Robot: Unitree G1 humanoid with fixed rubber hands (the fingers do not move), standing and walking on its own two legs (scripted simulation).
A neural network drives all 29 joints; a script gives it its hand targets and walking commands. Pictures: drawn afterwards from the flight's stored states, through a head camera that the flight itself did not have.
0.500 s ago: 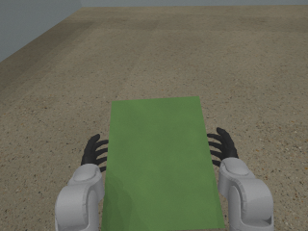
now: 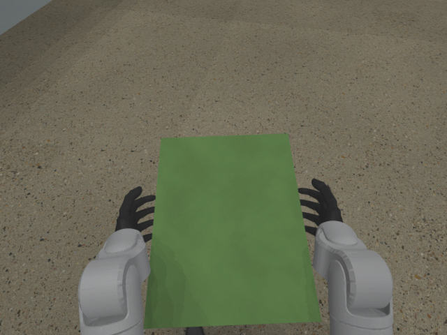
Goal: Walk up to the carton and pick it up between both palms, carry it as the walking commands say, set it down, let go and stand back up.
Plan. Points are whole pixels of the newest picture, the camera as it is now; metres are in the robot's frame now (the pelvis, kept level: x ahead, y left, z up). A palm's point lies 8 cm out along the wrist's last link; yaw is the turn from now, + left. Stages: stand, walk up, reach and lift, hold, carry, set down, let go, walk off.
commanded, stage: carry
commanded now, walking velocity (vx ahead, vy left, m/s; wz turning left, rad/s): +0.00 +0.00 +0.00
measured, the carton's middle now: (228, 231) +0.31 -0.01 +0.01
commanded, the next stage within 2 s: none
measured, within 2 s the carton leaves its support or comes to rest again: neither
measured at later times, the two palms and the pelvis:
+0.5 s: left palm (121, 130) +0.46 +0.17 +0.13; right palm (287, 118) +0.47 -0.13 +0.13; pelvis +0.20 +0.01 +0.03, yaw +2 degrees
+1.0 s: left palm (125, 119) +0.50 +0.17 +0.13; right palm (282, 110) +0.51 -0.13 +0.12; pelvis +0.24 +0.02 +0.02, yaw +2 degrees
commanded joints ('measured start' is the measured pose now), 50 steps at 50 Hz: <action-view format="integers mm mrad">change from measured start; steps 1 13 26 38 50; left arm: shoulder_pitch -323 -264 -323 -284 -272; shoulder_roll -982 -963 -963 -960 -964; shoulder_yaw -672 -632 -628 -625 -637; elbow -180 -98 -85 -94 -119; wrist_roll -375 -346 -371 -366 -365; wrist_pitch -35 -27 -3 -13 -22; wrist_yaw -236 -249 -242 -242 -249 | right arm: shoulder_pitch -254 -272 -282 -257 -285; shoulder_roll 1028 939 974 970 968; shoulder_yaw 575 605 573 603 614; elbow -71 -110 -57 -82 -101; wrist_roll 412 352 369 385 375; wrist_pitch -16 -2 15 4 0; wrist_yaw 300 294 286 289 289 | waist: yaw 32 36 35 35 46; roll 256 -44 35 -36 -135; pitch -634 -432 -402 -366 -384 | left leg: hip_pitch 792 323 439 303 72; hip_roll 301 110 93 -3 12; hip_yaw -281 -86 -98 -9 -89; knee -54 52 86 -1 130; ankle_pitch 673 172 496 239 -377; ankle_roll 136 -44 -50 -86 -54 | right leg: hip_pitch -313 191 154 312 403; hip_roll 20 -130 -22 -23 -185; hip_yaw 62 -26 -96 -89 8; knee -2 -626 -564 -478 -567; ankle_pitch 37 1056 1034 1329 1442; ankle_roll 1 -101 -75 -105 -185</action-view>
